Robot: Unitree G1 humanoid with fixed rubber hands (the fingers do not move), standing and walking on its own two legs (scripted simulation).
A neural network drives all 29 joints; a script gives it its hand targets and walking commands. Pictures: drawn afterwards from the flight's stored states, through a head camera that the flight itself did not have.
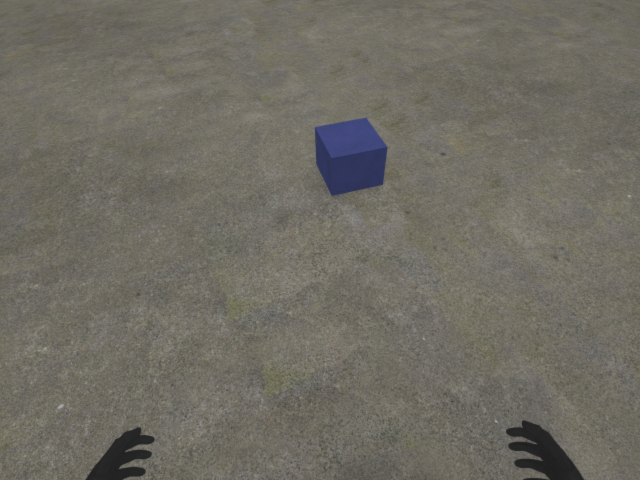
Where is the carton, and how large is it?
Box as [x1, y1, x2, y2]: [315, 118, 386, 195]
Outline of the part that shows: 366,118 315,127 316,163 332,195 382,184 386,146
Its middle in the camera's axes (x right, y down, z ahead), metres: +0.14 -0.39 +1.86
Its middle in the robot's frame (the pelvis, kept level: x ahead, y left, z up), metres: +1.61 -0.10 -0.64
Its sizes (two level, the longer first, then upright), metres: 0.260 0.259 0.215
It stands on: the floor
